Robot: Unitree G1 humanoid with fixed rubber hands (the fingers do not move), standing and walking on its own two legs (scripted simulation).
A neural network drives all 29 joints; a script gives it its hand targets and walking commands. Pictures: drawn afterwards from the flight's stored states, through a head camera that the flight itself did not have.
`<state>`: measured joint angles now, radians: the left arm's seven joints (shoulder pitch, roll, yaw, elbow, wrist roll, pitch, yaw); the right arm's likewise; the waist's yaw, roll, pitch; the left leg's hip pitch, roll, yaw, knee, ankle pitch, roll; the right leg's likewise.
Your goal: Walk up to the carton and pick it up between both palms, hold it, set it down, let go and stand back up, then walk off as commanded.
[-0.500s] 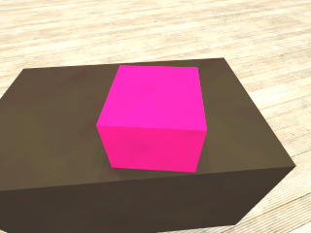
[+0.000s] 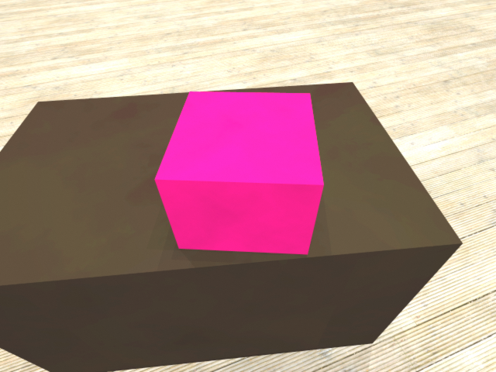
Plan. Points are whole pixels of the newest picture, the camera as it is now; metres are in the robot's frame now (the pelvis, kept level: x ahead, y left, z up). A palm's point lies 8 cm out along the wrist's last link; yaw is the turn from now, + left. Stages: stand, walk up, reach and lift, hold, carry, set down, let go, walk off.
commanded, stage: walk off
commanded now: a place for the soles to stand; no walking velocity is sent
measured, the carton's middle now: (245, 169) +0.52 +0.02 +0.02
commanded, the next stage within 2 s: none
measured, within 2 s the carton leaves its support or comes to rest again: neither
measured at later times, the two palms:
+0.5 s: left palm out of the picture -0.03 +0.24 -0.09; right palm out of the picture -0.05 -0.37 -0.15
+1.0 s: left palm out of the picture -0.15 +0.30 -0.14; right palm out of the picture -0.20 -0.31 -0.13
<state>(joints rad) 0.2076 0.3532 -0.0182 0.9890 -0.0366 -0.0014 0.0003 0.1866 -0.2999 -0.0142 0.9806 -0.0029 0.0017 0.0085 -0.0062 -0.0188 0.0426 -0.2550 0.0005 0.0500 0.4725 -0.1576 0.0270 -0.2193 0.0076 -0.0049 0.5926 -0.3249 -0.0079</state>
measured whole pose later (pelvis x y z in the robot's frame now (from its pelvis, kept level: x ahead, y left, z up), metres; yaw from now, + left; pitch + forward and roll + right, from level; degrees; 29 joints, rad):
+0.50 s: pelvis -0.11 -0.06 -0.01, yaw -1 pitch -4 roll +4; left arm 0.21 0.34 -0.02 0.87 -0.04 0.03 0.01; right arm 0.20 -0.43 -0.02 0.92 0.00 0.09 -0.02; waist -0.01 0.03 0.12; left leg -0.39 -0.14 -0.20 1.12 -0.40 0.01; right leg -0.33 0.03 -0.01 0.68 -0.28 -0.10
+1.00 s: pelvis -0.24 +0.01 -0.02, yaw +1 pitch -5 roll -1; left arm 0.17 0.37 -0.02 0.85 -0.04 0.09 0.01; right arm 0.27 -0.40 -0.02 0.92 0.00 0.06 -0.02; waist -0.01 0.01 0.16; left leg -0.34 -0.06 -0.10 0.75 -0.31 0.03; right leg -0.53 0.11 0.10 1.14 -0.41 -0.04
